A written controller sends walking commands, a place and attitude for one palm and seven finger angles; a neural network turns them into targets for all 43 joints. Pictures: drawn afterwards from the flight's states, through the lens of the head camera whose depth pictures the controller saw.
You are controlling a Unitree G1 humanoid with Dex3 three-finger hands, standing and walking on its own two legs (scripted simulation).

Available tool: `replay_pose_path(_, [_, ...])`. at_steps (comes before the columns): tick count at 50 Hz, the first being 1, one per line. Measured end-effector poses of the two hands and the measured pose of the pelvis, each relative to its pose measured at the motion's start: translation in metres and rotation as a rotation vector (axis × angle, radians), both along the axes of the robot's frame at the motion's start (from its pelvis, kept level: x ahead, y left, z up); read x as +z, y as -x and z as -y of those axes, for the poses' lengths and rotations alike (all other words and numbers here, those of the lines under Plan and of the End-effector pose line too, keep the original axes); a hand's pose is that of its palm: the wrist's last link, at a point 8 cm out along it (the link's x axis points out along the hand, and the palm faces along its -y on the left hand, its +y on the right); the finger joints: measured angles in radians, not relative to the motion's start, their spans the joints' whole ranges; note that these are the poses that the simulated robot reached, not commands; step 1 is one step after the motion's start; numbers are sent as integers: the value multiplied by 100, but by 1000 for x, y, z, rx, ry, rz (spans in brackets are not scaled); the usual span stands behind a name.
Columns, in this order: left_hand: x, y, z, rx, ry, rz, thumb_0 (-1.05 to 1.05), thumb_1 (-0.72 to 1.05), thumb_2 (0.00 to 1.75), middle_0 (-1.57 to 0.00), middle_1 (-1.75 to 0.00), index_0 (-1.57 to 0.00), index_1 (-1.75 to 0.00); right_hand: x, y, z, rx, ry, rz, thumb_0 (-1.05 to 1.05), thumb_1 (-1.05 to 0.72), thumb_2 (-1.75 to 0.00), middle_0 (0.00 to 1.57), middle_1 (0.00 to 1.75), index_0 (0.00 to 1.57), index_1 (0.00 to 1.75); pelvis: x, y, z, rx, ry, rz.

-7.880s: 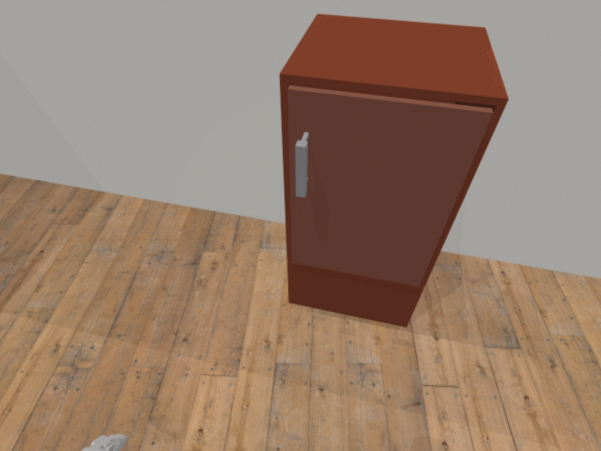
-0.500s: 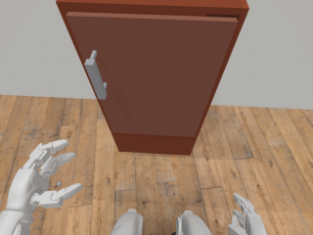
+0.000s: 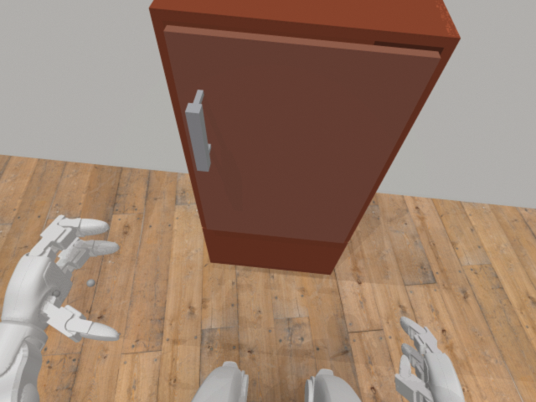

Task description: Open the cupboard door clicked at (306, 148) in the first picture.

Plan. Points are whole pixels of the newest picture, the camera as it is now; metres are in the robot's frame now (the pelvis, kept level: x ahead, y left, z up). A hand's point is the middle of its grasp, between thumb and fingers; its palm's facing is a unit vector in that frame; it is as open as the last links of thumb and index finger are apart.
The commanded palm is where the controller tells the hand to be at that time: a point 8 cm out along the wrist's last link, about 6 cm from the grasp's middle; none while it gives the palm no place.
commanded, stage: raise the hand with hooked fingers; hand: left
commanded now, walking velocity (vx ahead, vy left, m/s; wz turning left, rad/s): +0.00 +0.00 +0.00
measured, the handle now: (201, 132) +0.56 +0.17 +0.04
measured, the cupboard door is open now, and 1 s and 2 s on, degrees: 0 0 0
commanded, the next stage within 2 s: move the hooked fingers beside the handle in 0.76 s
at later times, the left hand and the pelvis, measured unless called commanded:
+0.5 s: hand (92, 250) +0.30 +0.27 +0.05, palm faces -0.03 -1.00 -0.06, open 14.0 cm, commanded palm +0.28 +0.32 +0.05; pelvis +0.01 +0.00 +0.01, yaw -1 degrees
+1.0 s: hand (107, 248) +0.31 +0.25 +0.05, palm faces -0.01 -1.00 -0.05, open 14.0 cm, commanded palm +0.29 +0.30 +0.05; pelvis +0.01 -0.02 +0.00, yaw +0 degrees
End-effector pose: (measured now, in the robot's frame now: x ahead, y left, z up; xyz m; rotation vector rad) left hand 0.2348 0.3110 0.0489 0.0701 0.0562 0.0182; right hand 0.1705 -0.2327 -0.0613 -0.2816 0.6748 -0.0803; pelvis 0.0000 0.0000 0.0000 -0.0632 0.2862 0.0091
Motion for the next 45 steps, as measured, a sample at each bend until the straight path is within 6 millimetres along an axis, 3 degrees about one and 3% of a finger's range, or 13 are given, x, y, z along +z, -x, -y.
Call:
replay_pose_path(4, [-9, -7, -4, -27, 20, -49, -1, -47, 32, -30, -118, -30, -118, -2, 1, -4, 6, 9, -19, 1, -90, -90, 20, 30, 20, 30, 0, -1, -3, -1, 4, -3])
replay_pose_path(11, [6, -29, -15, -29, -3, 54, -1, -49, 31, -31, -120, -30, -120, -5, 9, 3, -11, 43, -72, 1, -90, -90, 20, 30, 20, 30, 1, -4, -4, -3, 9, -11])
replay_pose_path(17, [4, -44, -26, -34, 17, -10, -1, -50, 30, -30, -120, -30, -120, -5, 18, 13, -48, 49, -108, 1, -90, -90, 20, 30, 20, 30, 3, -8, -4, -8, 8, -23])
replay_pose_path(26, [5, -45, -12, -42, 9, 11, -1, -50, 30, -30, -120, -30, -120, -4, 23, 22, -57, 53, -121, 1, -90, -90, 20, 30, 20, 30, 5, -11, -1, -16, 0, -30])
replay_pose_path(45, [3, -42, -1, -17, 19, 6, -1, -50, 30, -31, -120, -30, -120, -9, 10, 28, -46, 26, -95, 1, -90, -90, 20, 30, 20, 30, 2, -10, 14, -10, -8, -25])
